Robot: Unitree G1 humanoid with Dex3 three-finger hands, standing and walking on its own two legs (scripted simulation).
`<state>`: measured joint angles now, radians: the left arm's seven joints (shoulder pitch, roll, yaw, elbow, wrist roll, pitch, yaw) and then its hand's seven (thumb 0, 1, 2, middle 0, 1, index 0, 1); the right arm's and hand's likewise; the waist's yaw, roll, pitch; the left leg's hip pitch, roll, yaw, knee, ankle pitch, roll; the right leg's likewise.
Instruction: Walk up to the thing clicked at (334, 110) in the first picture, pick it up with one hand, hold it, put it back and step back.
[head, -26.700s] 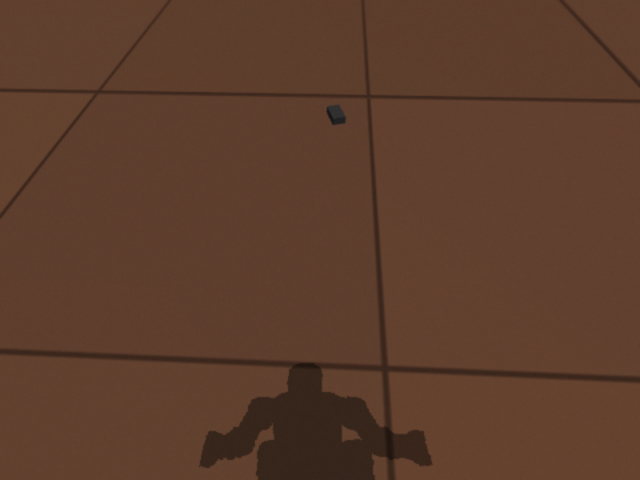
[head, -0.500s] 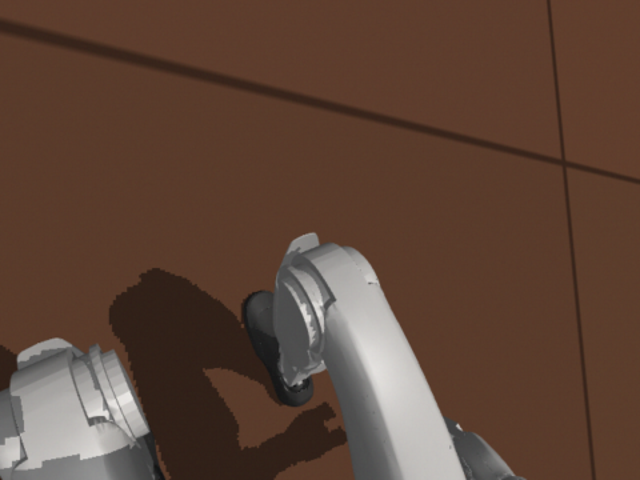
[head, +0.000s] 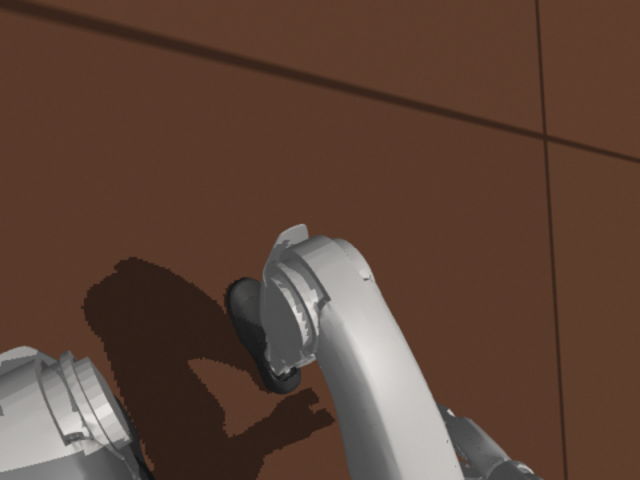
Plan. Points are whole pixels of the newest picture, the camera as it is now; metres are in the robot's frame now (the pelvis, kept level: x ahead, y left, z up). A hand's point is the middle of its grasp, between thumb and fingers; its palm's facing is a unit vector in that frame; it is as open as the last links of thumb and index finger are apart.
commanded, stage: rest palm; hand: left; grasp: from above
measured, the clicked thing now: out of the picture +0.54 +0.30 -0.30
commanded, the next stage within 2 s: close in 0.82 s
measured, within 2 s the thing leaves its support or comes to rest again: neither
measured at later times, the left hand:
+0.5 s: hand out of the picture +0.52 +0.28 -0.26, palm faces -0.46 -0.09 -0.89, open 14.2 cm
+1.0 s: hand out of the picture +0.52 +0.28 -0.26, palm faces -0.48 -0.10 -0.87, open 14.1 cm
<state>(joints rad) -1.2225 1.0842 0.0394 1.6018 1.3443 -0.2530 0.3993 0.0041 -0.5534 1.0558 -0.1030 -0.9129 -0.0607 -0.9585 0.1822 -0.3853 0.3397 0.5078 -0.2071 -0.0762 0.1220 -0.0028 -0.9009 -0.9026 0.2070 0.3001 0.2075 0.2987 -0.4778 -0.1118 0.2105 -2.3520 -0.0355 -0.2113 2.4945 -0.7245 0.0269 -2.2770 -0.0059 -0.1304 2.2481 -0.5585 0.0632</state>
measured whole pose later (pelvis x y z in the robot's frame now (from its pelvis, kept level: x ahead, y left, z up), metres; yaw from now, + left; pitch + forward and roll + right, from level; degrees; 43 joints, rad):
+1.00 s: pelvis +0.00 +0.00 +0.00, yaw -1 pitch +31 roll -17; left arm -1.23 1.11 0.02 1.62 1.32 -0.23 0.43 0.00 -0.53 1.09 -0.13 -0.93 -0.07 -0.99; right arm 0.16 -0.39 0.39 0.52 -0.22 -0.09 0.13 0.00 -0.90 -0.91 0.21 0.30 0.21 0.30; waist -0.49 -0.12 0.24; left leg -2.35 -0.03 -0.23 2.51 -0.72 0.03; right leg -2.27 0.00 -0.15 2.24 -0.55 0.07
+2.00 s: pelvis -0.01 +0.01 +0.00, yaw -2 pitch +31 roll -18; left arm -1.23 1.13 0.00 1.61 1.31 -0.26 0.41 0.00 -0.19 0.82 -0.36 -0.72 -0.33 -0.76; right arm 0.14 -0.39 0.42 0.50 -0.23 -0.07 0.11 0.00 -0.89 -0.90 0.21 0.30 0.21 0.30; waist -0.49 -0.12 0.24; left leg -2.36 -0.02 -0.23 2.50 -0.72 0.04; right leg -2.26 -0.01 -0.16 2.23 -0.54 0.06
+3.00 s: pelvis +0.00 +0.01 +0.00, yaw -2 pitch +31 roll -18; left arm -1.23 1.13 0.00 1.60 1.32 -0.26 0.43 0.01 0.07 0.53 -0.63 -0.51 -0.63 -0.51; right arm 0.14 -0.37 0.41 0.52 -0.23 -0.07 0.10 0.00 -0.90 -0.90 0.21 0.30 0.21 0.30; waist -0.48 -0.13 0.23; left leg -2.36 -0.02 -0.23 2.50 -0.72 0.05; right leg -2.26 -0.01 -0.16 2.22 -0.54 0.06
